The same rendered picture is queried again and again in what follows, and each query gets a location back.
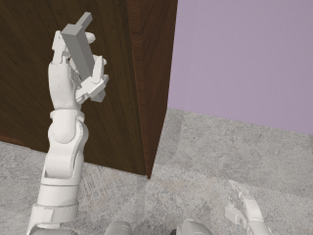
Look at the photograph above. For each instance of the left robot forearm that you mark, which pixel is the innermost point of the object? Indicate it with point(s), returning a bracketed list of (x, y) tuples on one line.
[(62, 171)]

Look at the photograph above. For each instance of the right robot hand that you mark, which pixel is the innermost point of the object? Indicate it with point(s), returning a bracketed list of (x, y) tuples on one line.
[(244, 211)]

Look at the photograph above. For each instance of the wardrobe door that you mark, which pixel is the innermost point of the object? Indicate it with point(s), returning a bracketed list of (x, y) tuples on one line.
[(27, 33), (5, 133)]

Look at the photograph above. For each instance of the right robot forearm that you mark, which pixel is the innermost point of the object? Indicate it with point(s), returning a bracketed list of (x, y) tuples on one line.
[(257, 227)]

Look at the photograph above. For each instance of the robot thigh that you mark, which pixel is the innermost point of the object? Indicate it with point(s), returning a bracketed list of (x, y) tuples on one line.
[(192, 228), (119, 227)]

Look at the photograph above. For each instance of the handle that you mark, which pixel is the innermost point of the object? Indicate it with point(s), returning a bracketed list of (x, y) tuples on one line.
[(78, 46)]

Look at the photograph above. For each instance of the robot left thigh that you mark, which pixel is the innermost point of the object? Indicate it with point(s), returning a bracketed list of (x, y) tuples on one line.
[(119, 227)]

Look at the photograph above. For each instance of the robot right thigh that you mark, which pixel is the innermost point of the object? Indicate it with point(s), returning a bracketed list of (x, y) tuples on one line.
[(192, 228)]

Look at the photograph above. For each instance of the left robot hand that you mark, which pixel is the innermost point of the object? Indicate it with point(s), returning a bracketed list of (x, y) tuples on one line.
[(64, 77)]

